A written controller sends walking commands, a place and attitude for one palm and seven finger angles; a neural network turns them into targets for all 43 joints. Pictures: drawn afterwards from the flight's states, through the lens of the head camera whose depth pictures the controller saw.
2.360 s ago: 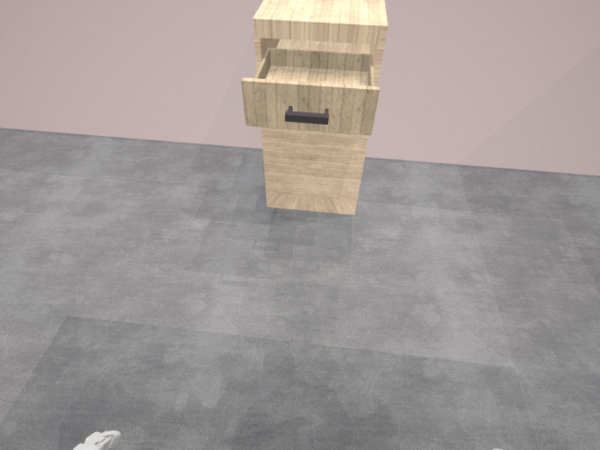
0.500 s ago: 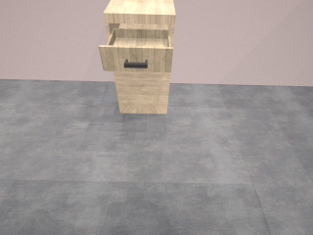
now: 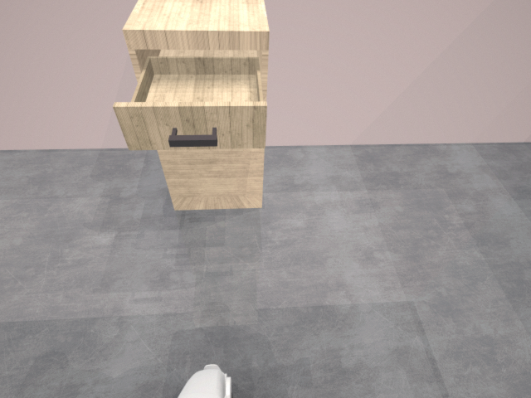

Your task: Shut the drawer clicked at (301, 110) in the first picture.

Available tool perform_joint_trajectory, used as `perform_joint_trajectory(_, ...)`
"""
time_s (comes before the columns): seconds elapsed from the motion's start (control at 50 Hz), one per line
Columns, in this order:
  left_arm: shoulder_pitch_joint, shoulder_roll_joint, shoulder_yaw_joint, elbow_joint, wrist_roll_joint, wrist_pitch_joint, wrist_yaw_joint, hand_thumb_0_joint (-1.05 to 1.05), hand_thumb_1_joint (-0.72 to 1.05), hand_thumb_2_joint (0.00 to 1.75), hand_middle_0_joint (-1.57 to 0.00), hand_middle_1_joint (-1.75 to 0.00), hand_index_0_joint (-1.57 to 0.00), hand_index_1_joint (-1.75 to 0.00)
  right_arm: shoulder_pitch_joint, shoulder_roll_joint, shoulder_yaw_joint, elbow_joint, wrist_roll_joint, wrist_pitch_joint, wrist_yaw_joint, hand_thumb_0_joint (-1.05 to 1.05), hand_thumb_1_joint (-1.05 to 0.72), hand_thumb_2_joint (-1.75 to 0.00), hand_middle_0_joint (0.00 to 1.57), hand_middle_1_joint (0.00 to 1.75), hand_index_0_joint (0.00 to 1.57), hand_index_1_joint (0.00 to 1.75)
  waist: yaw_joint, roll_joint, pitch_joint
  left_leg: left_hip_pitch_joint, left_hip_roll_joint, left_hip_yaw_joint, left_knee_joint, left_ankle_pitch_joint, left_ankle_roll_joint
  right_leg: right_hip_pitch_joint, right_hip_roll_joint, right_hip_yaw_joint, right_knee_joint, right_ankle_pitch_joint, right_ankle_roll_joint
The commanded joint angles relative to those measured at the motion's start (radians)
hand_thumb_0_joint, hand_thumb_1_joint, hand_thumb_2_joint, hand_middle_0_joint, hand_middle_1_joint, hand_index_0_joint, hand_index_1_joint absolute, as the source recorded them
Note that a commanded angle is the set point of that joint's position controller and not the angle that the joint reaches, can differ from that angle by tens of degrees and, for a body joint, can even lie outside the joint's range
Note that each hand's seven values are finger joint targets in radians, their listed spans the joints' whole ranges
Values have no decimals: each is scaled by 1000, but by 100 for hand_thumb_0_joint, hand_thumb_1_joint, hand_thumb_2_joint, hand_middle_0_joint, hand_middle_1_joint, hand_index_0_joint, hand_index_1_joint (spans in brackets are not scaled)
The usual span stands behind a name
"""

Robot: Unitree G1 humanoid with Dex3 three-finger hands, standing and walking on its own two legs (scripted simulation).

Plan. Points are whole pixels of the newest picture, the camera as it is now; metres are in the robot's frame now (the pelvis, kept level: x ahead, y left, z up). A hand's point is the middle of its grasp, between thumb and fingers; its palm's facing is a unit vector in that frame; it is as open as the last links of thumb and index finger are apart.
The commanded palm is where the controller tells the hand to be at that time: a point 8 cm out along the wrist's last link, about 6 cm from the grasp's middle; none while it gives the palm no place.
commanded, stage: walk to a spot facing it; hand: left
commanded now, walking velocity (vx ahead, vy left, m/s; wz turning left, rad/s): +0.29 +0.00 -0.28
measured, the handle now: (194, 136) +0.71 +0.25 -0.06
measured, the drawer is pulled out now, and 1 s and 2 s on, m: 0.30 0.30 0.30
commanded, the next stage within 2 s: turn to face it in 0.22 s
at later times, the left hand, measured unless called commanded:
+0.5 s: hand (174, 320) +0.28 +0.20 -0.16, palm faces -0.15 -0.97 -0.20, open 7.4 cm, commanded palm none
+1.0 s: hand (136, 352) +0.21 +0.26 -0.18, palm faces +0.10 -0.97 -0.20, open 7.4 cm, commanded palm none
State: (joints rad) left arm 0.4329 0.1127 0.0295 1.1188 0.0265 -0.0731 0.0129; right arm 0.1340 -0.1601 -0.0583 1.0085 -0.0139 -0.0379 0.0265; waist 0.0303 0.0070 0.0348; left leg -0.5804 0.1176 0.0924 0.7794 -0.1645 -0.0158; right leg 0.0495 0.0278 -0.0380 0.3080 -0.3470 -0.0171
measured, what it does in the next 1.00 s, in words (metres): walks ahead: left foot, then right foot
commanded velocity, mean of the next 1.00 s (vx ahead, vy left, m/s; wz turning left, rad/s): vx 0.03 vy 0.00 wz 0.10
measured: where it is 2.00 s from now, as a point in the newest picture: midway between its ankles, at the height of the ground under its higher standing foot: outside the picture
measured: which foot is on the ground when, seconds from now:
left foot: up 0.00-0.06, down 0.08-0.54, up 0.56-0.78, down 0.80-1.00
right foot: down 0.00-0.08, up 0.10-0.50, down 0.52-0.82, up 0.84-1.00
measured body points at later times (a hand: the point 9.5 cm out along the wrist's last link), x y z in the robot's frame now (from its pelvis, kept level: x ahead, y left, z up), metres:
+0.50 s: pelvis +0.16 +0.04 +0.00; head +0.17 +0.04 +0.45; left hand +0.28 +0.26 -0.15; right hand +0.11 -0.18 -0.15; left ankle +0.17 +0.12 -0.74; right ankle +0.21 -0.10 -0.72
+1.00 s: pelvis +0.17 +0.06 +0.00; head +0.19 +0.09 +0.45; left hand +0.21 +0.31 -0.16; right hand +0.21 -0.17 -0.14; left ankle +0.17 +0.14 -0.74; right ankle +0.17 -0.08 -0.67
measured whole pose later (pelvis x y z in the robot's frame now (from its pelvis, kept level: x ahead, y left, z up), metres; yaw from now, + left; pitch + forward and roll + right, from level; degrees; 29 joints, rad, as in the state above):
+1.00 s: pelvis +0.17 +0.06 +0.00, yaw +2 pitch -1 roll -1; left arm 0.21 0.22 0.08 1.03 0.02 0.06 0.02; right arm 0.27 -0.13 -0.04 1.02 -0.02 -0.01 -0.04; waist -0.01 -0.04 0.05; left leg -0.21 0.00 0.10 0.49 -0.26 0.07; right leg -0.45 -0.07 -0.05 1.04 -0.39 0.06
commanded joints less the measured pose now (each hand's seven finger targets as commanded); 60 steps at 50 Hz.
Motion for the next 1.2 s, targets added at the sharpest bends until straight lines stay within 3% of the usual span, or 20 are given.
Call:
perform_joint_trajectory(0.0,48,192,49,-27,-2,-14,16,0,90,90,-20,-30,-20,-30,70,-58,-12,-40,-6,-34,-8,0,-90,-90,20,30,20,30,-58,-111,44,261,-83,63,-171,3,43,-133,-217,82,88,678,-118)
perform_joint_trajectory(0.02,51,179,48,-28,-3,-10,16,0,90,90,-20,-30,-20,-30,209,-94,-19,-1,-13,-38,-18,0,-90,-90,20,30,20,30,-109,-79,-18,457,-81,30,-217,26,60,-209,-182,70,274,653,-98)
perform_joint_trajectory(0.04,69,141,49,-41,-11,-7,10,0,90,90,-20,-30,-20,-30,359,-185,-41,29,-25,-41,-32,0,-90,-90,20,30,20,30,-160,68,-132,681,75,-156,-264,30,104,-360,-101,34,521,397,-65)
perform_joint_trajectory(0.06,110,88,41,-63,-23,-3,-2,0,90,90,-20,-30,-20,-30,441,-283,-60,42,-28,-41,-39,0,-90,-90,20,30,20,30,-147,334,-229,807,353,-538,-438,46,193,-561,31,-29,882,-206,-30)
perform_joint_trajectory(0.08,55,117,43,-82,-15,-2,3,0,90,90,-20,-30,-20,-30,389,-261,-46,33,-11,-29,-44,0,-90,-90,20,30,20,30,-130,226,-198,712,383,-598,-521,-40,220,-600,-19,75,1020,-200,-51)
perform_joint_trajectory(0.14,-26,95,51,-89,1,25,-19,0,90,90,-20,-30,-20,-30,157,-101,-8,-25,-9,-40,-46,0,-90,-90,20,30,20,30,-37,116,38,335,284,-294,-582,-165,159,-615,-129,65,1048,16,-30)
perform_joint_trajectory(0.2,15,58,53,-87,5,66,-27,0,90,90,-20,-30,-20,-30,148,-65,4,-19,-4,-55,-55,0,-90,-90,20,30,20,30,5,111,10,284,222,-59,-548,156,141,-560,-136,37,965,72,4)
perform_joint_trajectory(0.34,-107,55,49,-160,2,94,-25,0,90,90,-20,-30,-20,-30,178,-102,-1,-16,-10,-40,-57,0,-90,-90,20,30,20,30,-15,92,0,350,207,64,-512,398,181,-543,-137,-6,632,129,36)
perform_joint_trajectory(0.46,-143,68,22,-134,2,61,2,0,90,90,-20,-30,-20,-30,228,-99,6,40,-8,-13,-53,0,-90,-90,20,30,20,30,-21,65,-48,357,139,-2,-375,315,138,-246,-87,-75,199,212,38)
perform_joint_trajectory(0.5,-111,156,30,-117,2,43,15,0,90,90,-20,-30,-20,-30,245,-47,18,44,5,-8,-47,0,-90,-90,20,30,20,30,-7,-77,-95,233,45,23,-266,-4,50,-71,-234,81,111,425,10)
perform_joint_trajectory(0.54,-102,227,36,-116,-6,47,19,0,90,90,-20,-30,-20,-30,256,-16,19,39,6,17,-43,0,-90,-90,20,30,20,30,-14,-152,-68,192,-49,47,-122,-347,5,-119,-420,149,70,606,-110)
perform_joint_trajectory(0.58,-149,214,47,-124,-5,48,28,0,90,90,-20,-30,-20,-30,224,-29,12,37,5,42,-44,0,-90,-90,20,30,20,30,-5,-245,-78,173,-36,2,86,-406,-2,-154,-413,139,15,581,-160)
perform_joint_trajectory(0.64,-216,201,57,-153,0,58,38,0,90,90,-20,-30,-20,-30,241,-16,6,44,7,50,-40,0,-90,-90,20,30,20,30,-28,-161,-50,165,-30,-28,165,-364,-8,-200,-401,45,12,494,-153)
perform_joint_trajectory(0.74,-234,194,69,-167,-5,78,36,0,90,90,-20,-30,-20,-30,295,4,5,41,-3,50,-35,0,-90,-90,20,30,20,30,-55,-113,-32,335,-53,23,-192,-145,-16,-318,-343,-61,130,257,-66)
perform_joint_trajectory(0.76,-233,169,64,-175,-13,87,30,0,90,90,-20,-30,-20,-30,322,-18,1,45,-4,44,-35,0,-90,-90,20,30,20,30,-63,-21,-27,401,-35,-19,-322,-57,-6,-381,-294,-94,226,159,-22)
perform_joint_trajectory(0.78,-226,116,56,-195,-21,96,21,0,90,90,-20,-30,-20,-30,339,-102,-14,35,-13,36,-40,0,-90,-90,20,30,20,30,-69,245,-21,404,138,-279,-450,69,62,-488,-175,-146,387,-39,45)
perform_joint_trajectory(0.8,-285,98,49,-227,-18,99,18,0,90,90,-20,-30,-20,-30,337,-157,-26,19,-20,35,-50,0,-90,-90,20,30,20,30,-90,329,19,375,266,-450,-530,254,170,-568,-104,-100,556,-225,68)
perform_joint_trajectory(0.82,-303,119,50,-238,-12,97,16,0,90,90,-20,-30,-20,-30,305,-167,-28,7,-21,37,-56,0,-90,-90,20,30,20,30,-78,205,1,368,284,-418,-506,271,218,-546,-124,-26,659,-211,54)
perform_joint_trajectory(0.94,-232,120,55,-154,-11,103,11,0,90,90,-20,-30,-20,-30,194,-129,-12,-19,-5,15,-75,0,-90,-90,20,30,20,30,-39,96,-37,498,147,-223,-458,515,179,-590,-119,23,766,-28,82)
perform_joint_trajectory(1.18,-182,112,38,-142,-15,102,22,0,90,90,-20,-30,-20,-30,136,-173,-26,-27,-13,46,-57,0,-90,-90,20,30,20,30,-47,128,-43,409,137,-326,-498,114,196,-377,-72,9,422,-70,62)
